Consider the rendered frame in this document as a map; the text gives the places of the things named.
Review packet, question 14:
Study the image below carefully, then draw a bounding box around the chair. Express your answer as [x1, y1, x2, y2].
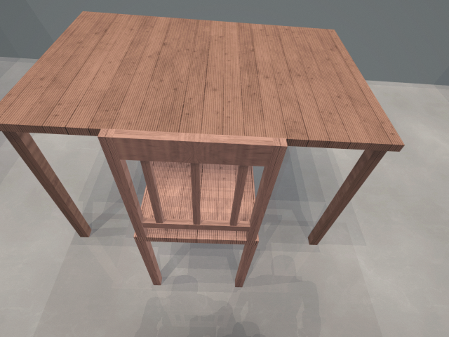
[98, 128, 288, 287]

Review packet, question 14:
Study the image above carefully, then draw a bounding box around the table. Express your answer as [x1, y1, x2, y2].
[0, 11, 404, 245]

